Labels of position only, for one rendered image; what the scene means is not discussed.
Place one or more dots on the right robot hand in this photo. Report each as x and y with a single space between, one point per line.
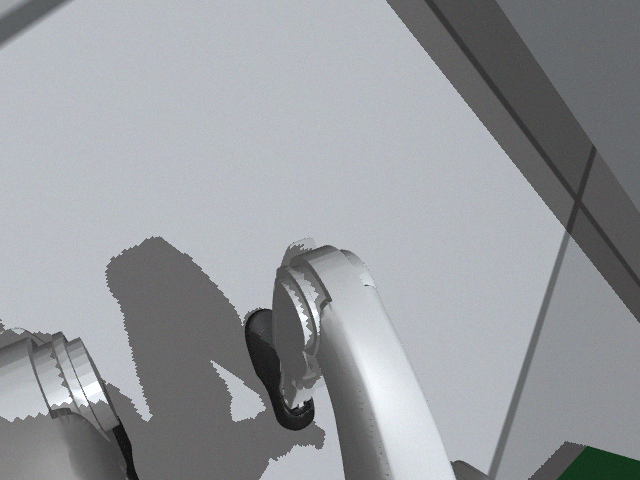
464 471

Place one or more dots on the left robot foot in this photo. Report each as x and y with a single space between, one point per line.
126 449

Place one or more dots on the right robot foot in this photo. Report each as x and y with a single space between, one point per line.
259 340

